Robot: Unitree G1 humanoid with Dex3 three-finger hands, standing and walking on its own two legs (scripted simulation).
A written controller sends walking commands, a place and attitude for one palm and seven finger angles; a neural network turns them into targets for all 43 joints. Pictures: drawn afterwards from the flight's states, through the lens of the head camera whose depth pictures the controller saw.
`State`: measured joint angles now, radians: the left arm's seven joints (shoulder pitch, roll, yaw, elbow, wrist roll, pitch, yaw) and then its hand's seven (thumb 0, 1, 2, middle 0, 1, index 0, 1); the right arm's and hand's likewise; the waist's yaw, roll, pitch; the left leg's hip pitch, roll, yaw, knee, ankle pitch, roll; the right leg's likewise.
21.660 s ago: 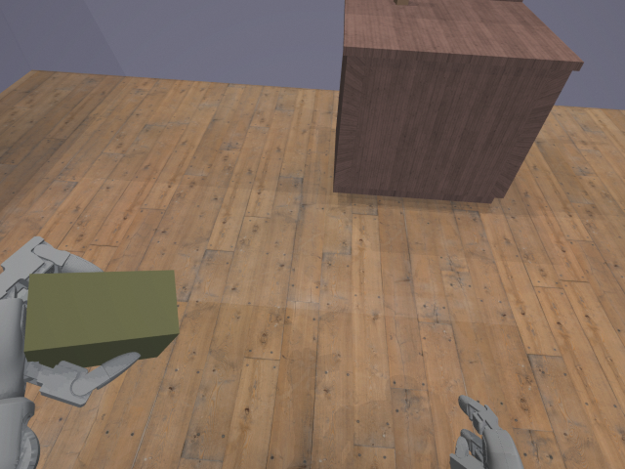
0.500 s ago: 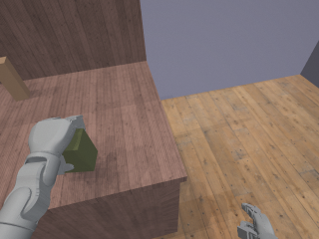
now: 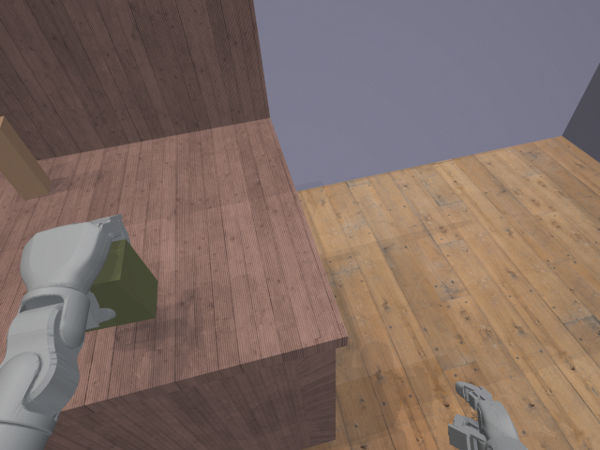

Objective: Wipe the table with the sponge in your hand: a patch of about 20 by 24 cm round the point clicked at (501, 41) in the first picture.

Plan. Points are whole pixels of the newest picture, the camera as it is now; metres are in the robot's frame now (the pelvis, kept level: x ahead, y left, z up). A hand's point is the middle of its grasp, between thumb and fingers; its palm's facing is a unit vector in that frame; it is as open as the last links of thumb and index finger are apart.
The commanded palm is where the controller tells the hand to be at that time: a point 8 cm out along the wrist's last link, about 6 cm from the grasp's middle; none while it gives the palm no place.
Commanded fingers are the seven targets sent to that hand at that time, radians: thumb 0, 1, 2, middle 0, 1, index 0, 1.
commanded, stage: lower the sponge onto the table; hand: left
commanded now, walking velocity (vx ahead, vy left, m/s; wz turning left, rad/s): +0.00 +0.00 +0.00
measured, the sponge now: (107, 294) +0.27 +0.32 +0.07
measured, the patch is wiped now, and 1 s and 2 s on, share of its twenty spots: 0.00 0.05 0.15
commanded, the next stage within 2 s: wipe forward along the first lane in 1.26 s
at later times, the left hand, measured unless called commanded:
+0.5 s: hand (88, 305) +0.24 +0.33 +0.08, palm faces -0.02 -0.06 -1.00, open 10.1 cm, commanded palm +0.22 +0.31 +0.13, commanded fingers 0.00 0.10 1.30 -1.20 -1.60 -1.20 -1.60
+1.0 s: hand (106, 320) +0.24 +0.31 +0.05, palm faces -0.05 -0.07 -1.00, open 10.2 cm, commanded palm +0.22 +0.31 +0.11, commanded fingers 0.00 0.10 1.30 -1.20 -1.60 -1.20 -1.60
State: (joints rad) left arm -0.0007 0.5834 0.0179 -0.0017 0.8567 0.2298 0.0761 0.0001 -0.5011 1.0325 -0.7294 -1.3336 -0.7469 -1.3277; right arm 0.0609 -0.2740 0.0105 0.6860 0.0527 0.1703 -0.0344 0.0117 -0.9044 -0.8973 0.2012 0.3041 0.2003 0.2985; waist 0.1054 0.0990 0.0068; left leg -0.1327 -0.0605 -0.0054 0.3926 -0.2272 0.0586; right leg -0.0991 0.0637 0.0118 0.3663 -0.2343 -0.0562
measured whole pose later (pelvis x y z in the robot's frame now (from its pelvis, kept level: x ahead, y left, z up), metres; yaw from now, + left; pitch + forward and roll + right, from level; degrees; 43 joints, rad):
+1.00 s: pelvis -0.01 +0.00 +0.00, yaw +1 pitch -1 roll +0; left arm 0.05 0.51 -0.01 0.14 0.89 0.22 0.08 0.00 -0.51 1.05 -0.72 -1.34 -0.73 -1.33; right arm 0.08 -0.27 0.00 0.69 0.05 0.16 -0.04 0.01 -0.90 -0.90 0.20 0.30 0.20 0.30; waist 0.08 0.09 -0.01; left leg -0.18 -0.06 -0.02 0.43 -0.23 0.06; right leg -0.14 0.06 0.00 0.40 -0.24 -0.05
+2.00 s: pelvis -0.03 -0.02 -0.02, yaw +2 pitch +6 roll -1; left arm -0.35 0.60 0.03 0.62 0.97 0.05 0.07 0.00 -0.55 1.07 -0.75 -1.31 -0.76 -1.30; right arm 0.21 -0.30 -0.02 0.70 0.07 0.15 -0.05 0.01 -0.90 -0.90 0.20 0.30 0.20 0.30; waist 0.04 0.07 -0.07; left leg -0.43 -0.04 -0.04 0.59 -0.26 0.04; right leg -0.38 0.08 -0.04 0.55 -0.27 -0.08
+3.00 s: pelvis -0.02 +0.01 -0.03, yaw +1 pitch +14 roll -3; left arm -0.78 0.76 0.05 1.11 1.06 -0.07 0.12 0.01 -0.57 1.08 -0.75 -1.31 -0.76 -1.31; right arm 0.32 -0.29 -0.01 0.70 0.08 0.18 -0.03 0.01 -0.90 -0.90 0.20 0.30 0.20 0.30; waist -0.05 0.05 -0.11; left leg -0.65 -0.04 -0.04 0.72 -0.31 0.07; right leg -0.57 0.09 -0.04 0.61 -0.29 -0.04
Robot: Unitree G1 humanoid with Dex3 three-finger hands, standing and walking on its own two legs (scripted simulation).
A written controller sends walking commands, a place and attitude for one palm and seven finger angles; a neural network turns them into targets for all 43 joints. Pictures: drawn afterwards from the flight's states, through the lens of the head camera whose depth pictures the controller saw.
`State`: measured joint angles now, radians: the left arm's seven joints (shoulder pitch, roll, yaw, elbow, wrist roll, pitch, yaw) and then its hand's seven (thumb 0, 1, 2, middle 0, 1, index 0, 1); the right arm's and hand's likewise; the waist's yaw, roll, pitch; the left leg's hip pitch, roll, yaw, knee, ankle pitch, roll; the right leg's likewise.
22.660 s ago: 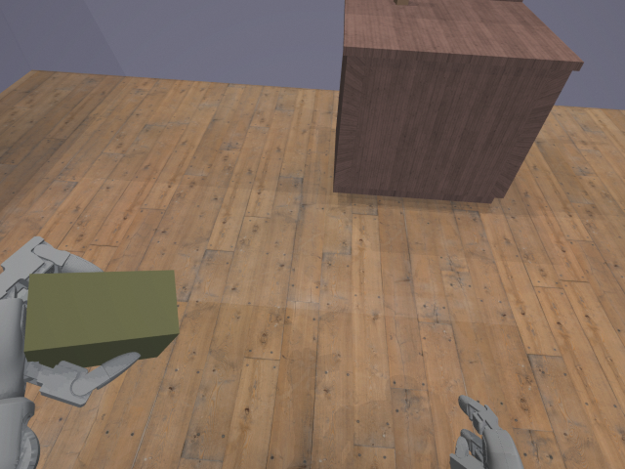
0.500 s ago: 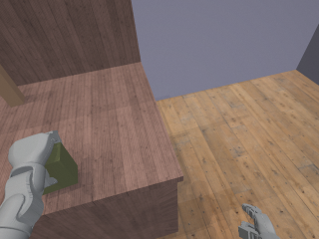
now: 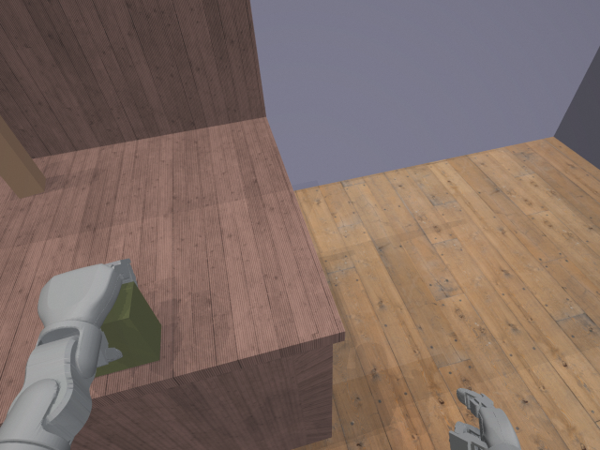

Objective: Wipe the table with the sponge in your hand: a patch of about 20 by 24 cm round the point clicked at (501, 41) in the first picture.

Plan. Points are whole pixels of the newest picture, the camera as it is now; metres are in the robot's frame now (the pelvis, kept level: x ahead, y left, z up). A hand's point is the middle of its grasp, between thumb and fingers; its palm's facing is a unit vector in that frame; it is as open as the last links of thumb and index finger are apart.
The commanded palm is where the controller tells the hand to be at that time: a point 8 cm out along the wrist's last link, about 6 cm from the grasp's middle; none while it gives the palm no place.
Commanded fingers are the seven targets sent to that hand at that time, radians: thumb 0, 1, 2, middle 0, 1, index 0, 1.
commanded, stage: lower the sponge onto the table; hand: left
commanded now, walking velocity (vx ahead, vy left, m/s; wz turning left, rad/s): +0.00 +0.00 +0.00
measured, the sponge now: (114, 338) +0.24 +0.32 +0.00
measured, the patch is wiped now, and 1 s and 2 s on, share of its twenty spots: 0.05 0.15 0.25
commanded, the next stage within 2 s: wipe forward along the first lane in 0.26 s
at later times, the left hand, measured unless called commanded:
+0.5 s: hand (107, 314) +0.25 +0.31 +0.05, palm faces -0.05 -0.05 -1.00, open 10.2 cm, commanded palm +0.25 +0.31 +0.09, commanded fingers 0.00 0.10 1.30 -1.20 -1.60 -1.20 -1.60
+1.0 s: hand (113, 281) +0.31 +0.33 +0.05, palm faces -0.12 +0.00 -0.99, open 10.2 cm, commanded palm +0.30 +0.33 +0.08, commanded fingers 0.00 0.10 1.30 -1.20 -1.60 -1.20 -1.60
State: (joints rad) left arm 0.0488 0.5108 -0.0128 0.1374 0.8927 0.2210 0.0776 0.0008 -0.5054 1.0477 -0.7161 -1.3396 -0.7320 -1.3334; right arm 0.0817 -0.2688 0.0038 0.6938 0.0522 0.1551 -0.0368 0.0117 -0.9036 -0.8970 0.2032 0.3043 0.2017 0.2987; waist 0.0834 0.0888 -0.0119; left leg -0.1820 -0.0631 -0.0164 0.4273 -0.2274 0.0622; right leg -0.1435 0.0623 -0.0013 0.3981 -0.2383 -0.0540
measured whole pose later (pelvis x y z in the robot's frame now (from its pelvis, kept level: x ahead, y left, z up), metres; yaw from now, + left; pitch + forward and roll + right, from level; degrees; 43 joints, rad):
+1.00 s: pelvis -0.02 -0.02 -0.01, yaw +1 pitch +6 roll -1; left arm -0.35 0.60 0.03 0.62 0.97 0.05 0.07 0.00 -0.55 1.07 -0.75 -1.31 -0.76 -1.30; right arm 0.21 -0.30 -0.02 0.70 0.07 0.15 -0.05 0.01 -0.90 -0.90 0.20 0.30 0.20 0.30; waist 0.04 0.07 -0.07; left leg -0.43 -0.04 -0.04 0.59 -0.26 0.04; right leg -0.38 0.08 -0.04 0.55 -0.27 -0.08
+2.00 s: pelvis -0.01 +0.01 -0.03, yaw +0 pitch +14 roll -3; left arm -0.78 0.76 0.05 1.11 1.06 -0.07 0.12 0.01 -0.57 1.08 -0.75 -1.31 -0.76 -1.31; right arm 0.32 -0.29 -0.01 0.70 0.08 0.18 -0.03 0.01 -0.90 -0.90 0.20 0.30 0.20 0.30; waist -0.05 0.05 -0.11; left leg -0.65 -0.04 -0.04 0.72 -0.31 0.07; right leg -0.57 0.09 -0.04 0.61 -0.29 -0.04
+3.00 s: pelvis +0.02 +0.00 -0.01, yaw +1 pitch +10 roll -1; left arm -0.70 0.52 -0.10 0.94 0.99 0.15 0.17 0.01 -0.52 1.08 -0.68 -1.37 -0.69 -1.37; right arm 0.24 -0.29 -0.02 0.72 0.07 0.24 -0.02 0.01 -0.91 -0.90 0.20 0.30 0.20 0.30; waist -0.02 0.06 -0.10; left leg -0.45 -0.05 -0.04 0.57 -0.30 0.06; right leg -0.38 0.08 -0.02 0.50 -0.29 -0.06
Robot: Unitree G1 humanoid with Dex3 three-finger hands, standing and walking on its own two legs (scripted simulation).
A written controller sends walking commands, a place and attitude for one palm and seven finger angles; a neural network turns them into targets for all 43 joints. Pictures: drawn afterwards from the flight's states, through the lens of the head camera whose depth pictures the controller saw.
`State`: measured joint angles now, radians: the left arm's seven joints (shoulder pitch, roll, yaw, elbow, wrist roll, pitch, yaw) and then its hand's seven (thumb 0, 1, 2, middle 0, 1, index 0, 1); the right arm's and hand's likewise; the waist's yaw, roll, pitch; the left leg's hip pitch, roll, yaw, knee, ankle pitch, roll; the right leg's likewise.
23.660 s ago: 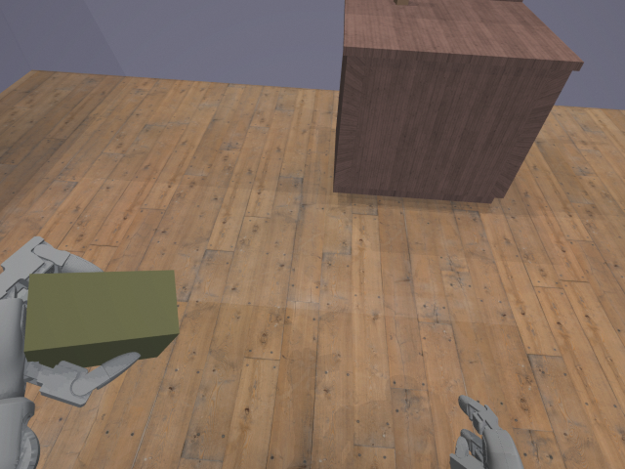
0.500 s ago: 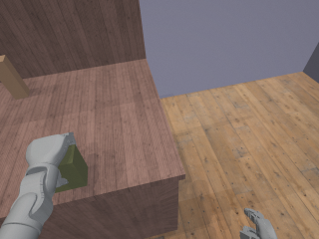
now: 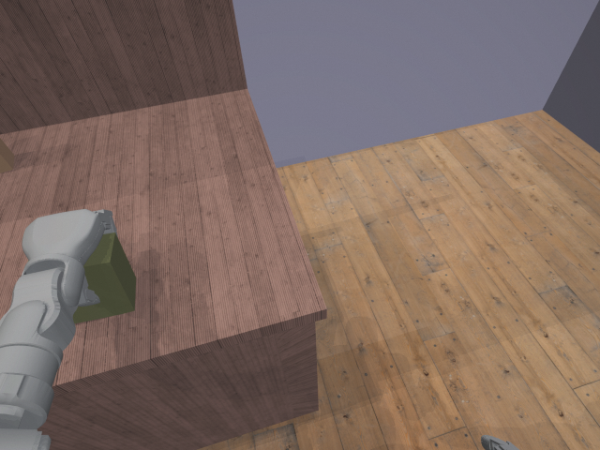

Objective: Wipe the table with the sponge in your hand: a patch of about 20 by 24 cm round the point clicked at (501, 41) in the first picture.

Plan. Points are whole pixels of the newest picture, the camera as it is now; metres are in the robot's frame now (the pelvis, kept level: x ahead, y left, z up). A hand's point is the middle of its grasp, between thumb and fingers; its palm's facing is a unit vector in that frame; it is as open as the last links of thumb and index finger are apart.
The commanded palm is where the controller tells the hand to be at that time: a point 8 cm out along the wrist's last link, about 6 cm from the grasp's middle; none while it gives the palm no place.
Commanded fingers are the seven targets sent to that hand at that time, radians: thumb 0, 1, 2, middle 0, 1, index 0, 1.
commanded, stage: wipe forward along the first lane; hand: left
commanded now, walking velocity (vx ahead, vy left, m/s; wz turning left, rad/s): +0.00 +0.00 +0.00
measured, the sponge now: (91, 287) +0.32 +0.35 +0.01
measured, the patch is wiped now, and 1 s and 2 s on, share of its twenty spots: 0.15 0.25 0.30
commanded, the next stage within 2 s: slide across to the middle lane in 0.98 s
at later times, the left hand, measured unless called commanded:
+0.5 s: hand (83, 236) +0.38 +0.37 +0.06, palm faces -0.15 +0.01 -0.99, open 10.2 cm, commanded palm +0.38 +0.37 +0.09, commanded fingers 0.00 0.10 1.30 -1.20 -1.60 -1.20 -1.60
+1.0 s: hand (80, 209) +0.43 +0.40 +0.06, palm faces -0.15 +0.02 -0.99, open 10.3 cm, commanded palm +0.44 +0.38 +0.09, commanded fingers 0.00 0.10 1.30 -1.20 -1.60 -1.20 -1.60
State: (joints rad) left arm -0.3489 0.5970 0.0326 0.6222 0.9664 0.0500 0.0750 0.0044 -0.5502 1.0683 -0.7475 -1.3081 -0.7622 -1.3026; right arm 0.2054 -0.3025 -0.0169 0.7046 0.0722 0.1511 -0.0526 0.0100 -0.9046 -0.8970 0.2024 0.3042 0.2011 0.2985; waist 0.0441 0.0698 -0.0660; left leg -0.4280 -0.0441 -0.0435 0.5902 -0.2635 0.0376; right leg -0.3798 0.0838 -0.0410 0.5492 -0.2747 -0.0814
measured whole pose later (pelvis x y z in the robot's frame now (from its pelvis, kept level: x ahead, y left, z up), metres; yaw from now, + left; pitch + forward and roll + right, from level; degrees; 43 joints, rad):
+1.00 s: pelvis +0.01 +0.03 -0.01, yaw -1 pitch +14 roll -3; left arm -0.78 0.76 0.05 1.11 1.06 -0.07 0.12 0.01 -0.57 1.08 -0.75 -1.31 -0.76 -1.31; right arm 0.32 -0.29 -0.01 0.70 0.08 0.18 -0.03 0.01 -0.90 -0.90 0.20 0.30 0.20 0.30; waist -0.05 0.05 -0.11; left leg -0.65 -0.04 -0.04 0.72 -0.31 0.07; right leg -0.57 0.09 -0.04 0.61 -0.29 -0.04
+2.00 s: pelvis +0.04 +0.02 +0.00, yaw +0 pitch +10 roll -1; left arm -0.70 0.52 -0.10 0.94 0.99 0.15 0.17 0.01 -0.52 1.08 -0.68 -1.37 -0.69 -1.37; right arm 0.24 -0.29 -0.02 0.72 0.07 0.24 -0.02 0.01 -0.91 -0.90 0.20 0.30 0.20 0.30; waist -0.02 0.06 -0.10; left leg -0.45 -0.05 -0.04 0.57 -0.30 0.06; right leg -0.38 0.08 -0.02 0.50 -0.29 -0.06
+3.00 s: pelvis +0.04 +0.03 +0.01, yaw -1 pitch +5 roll -1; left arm -0.30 0.39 -0.18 0.42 0.96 0.37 0.18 0.00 -0.49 1.07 -0.65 -1.39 -0.66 -1.39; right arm 0.13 -0.27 0.02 0.64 0.10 0.22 0.01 0.01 -0.91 -0.90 0.20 0.30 0.20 0.30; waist 0.03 0.08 -0.10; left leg -0.31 -0.07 -0.01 0.52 -0.29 0.07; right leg -0.27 0.06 0.00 0.49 -0.30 -0.04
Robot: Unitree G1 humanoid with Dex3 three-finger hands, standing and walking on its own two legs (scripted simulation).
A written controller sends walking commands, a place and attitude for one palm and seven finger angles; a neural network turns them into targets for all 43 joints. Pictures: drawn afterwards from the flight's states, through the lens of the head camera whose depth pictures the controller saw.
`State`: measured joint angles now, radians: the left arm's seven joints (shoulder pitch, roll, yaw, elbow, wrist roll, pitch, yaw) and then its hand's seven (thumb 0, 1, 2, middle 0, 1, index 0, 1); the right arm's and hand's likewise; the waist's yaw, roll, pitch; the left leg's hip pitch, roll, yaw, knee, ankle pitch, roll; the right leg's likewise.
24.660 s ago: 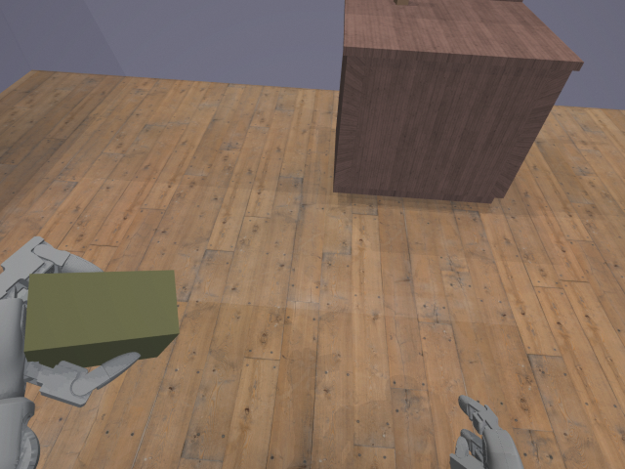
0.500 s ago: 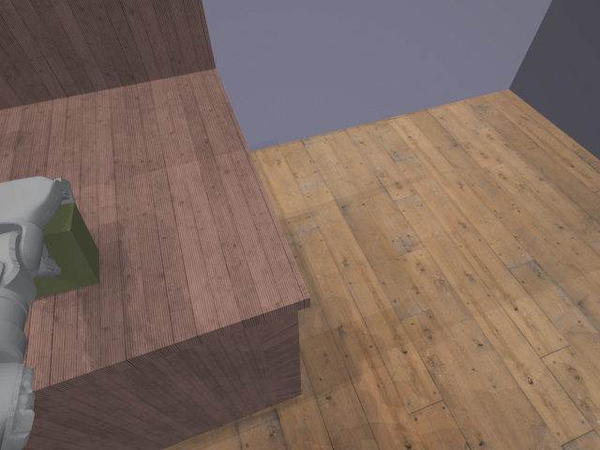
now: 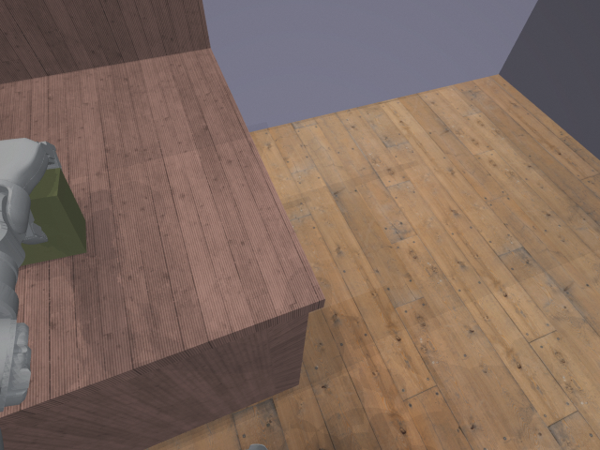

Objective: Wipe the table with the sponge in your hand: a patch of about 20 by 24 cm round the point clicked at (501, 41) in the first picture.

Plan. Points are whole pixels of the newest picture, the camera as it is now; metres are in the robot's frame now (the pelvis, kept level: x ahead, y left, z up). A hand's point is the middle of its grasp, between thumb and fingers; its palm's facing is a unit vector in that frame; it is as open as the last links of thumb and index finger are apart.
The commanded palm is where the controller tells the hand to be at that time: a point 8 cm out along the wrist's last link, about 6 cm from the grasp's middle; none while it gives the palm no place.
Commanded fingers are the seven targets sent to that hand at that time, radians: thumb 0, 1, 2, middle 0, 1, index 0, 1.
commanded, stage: slide across to the middle lane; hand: left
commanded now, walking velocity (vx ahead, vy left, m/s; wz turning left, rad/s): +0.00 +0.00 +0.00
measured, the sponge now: (36, 228) +0.40 +0.39 +0.03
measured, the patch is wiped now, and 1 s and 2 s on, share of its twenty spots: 0.25 0.30 0.55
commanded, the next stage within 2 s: wipe back along the middle lane in 0.72 s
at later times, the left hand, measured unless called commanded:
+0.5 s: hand (58, 181) +0.45 +0.34 +0.08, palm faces -0.11 +0.03 -0.99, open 10.3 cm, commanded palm +0.44 +0.31 +0.12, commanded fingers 0.00 0.10 1.30 -1.20 -1.60 -1.20 -1.60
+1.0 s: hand (103, 182) +0.45 +0.28 +0.08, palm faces -0.10 +0.02 -0.99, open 10.3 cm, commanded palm +0.43 +0.27 +0.11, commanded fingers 0.00 0.10 1.30 -1.20 -1.60 -1.20 -1.60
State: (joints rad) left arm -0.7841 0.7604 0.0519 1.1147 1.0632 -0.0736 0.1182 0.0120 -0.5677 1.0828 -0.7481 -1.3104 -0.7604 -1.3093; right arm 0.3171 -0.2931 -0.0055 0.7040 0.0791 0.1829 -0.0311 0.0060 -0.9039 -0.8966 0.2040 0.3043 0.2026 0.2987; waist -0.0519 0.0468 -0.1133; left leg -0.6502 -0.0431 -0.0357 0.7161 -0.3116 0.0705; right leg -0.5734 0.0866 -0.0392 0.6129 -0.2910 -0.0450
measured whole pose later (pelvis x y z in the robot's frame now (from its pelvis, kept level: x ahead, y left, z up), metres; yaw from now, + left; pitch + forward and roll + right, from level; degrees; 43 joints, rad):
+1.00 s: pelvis +0.03 -0.01 +0.02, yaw +1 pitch +10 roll -1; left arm -0.70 0.52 -0.10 0.94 0.99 0.15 0.17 0.01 -0.52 1.08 -0.68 -1.37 -0.69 -1.37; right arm 0.24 -0.29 -0.02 0.72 0.07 0.24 -0.02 0.01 -0.91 -0.90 0.20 0.30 0.20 0.30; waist -0.02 0.06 -0.10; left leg -0.45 -0.05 -0.04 0.57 -0.30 0.06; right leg -0.38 0.08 -0.02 0.50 -0.29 -0.06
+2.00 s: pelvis +0.03 +0.00 +0.02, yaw +0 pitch +5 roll -1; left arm -0.30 0.39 -0.18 0.42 0.96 0.37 0.18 0.00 -0.49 1.07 -0.65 -1.39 -0.66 -1.39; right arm 0.13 -0.27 0.02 0.64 0.10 0.22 0.01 0.01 -0.91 -0.90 0.20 0.30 0.20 0.30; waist 0.03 0.08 -0.10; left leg -0.31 -0.07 -0.01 0.52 -0.29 0.07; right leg -0.27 0.06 0.00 0.49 -0.30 -0.04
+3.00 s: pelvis +0.02 -0.03 +0.02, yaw +0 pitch +1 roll +0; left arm -0.09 0.36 -0.25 0.15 0.96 0.48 0.13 0.01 -0.50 1.06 -0.65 -1.38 -0.68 -1.36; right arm 0.09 -0.29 0.01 0.65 0.08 0.20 0.00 0.01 -0.91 -0.90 0.20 0.30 0.20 0.30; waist 0.06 0.10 -0.07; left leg -0.24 -0.05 -0.01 0.50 -0.27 0.04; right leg -0.21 0.08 0.00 0.50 -0.29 -0.07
